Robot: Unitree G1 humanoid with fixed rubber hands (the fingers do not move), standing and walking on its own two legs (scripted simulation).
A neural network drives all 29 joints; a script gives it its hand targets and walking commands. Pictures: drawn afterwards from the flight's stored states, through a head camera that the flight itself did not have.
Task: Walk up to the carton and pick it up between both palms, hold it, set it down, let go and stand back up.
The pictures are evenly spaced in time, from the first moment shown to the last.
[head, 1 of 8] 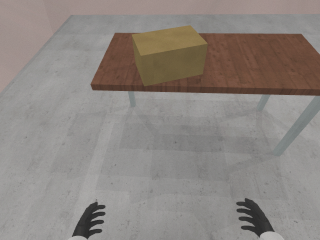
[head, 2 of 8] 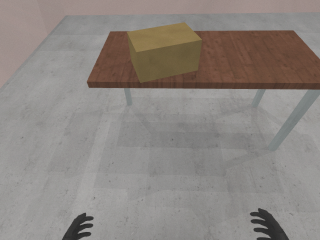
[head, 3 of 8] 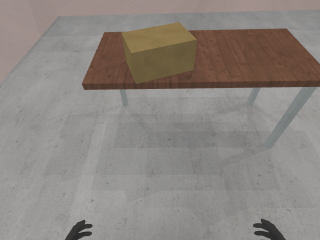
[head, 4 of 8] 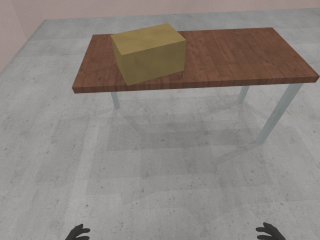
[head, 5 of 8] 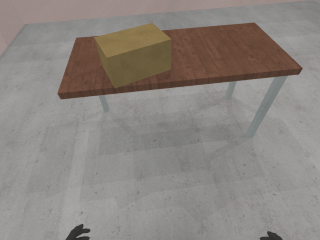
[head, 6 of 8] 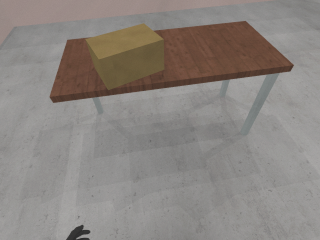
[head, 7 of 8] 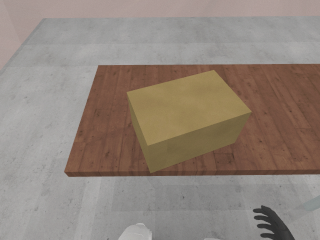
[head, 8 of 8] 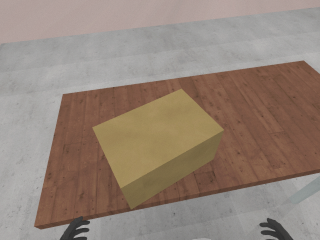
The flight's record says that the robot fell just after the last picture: no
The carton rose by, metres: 0.00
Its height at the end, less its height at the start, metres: +0.00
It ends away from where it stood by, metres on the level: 0.00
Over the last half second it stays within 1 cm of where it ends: yes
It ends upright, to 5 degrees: yes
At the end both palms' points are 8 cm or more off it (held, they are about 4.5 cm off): yes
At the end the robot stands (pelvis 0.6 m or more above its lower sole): yes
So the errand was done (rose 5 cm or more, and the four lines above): no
